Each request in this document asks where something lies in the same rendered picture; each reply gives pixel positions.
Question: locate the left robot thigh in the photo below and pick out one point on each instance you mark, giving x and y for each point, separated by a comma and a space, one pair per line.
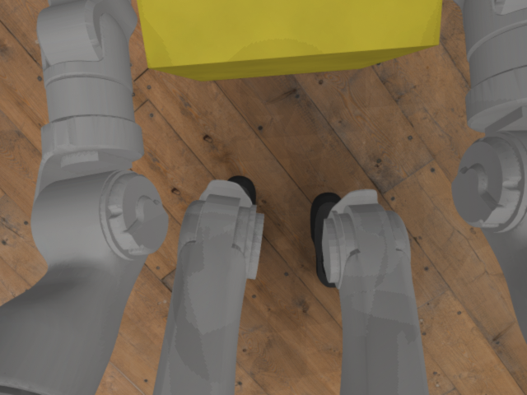
198, 354

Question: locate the left robot forearm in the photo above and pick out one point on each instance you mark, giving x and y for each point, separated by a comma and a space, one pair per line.
88, 82

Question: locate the right robot forearm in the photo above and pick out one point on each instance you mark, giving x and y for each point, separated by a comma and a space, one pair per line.
496, 49

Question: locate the left robot upper arm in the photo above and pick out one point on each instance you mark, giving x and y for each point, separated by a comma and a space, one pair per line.
95, 233

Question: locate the carton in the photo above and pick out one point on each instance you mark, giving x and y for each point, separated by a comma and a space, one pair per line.
209, 40

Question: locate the right robot upper arm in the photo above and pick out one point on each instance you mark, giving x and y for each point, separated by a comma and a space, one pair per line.
490, 192

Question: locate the right robot foot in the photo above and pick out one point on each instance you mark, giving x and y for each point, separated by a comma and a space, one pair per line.
319, 211

